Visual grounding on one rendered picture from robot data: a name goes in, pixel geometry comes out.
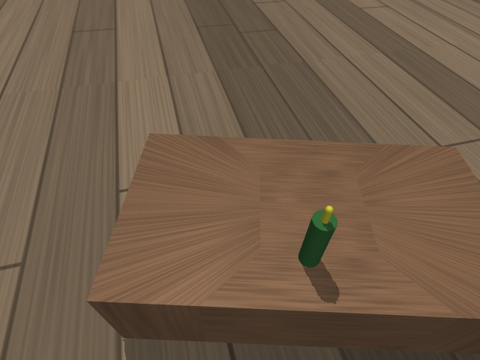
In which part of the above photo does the bottle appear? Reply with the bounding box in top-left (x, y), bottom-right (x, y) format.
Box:
top-left (298, 205), bottom-right (338, 268)

